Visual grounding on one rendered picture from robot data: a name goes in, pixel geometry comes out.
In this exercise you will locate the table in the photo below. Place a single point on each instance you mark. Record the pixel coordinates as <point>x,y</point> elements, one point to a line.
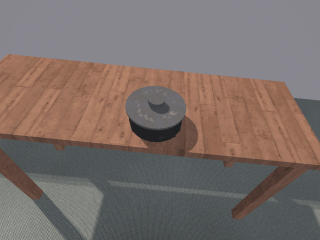
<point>230,119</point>

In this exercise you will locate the lid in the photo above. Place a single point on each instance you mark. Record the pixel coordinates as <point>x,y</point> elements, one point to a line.
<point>140,113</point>

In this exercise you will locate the knob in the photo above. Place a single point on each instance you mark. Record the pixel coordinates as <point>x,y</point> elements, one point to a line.
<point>156,100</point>

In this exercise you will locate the pot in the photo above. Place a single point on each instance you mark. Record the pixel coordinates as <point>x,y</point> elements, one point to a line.
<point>155,135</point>

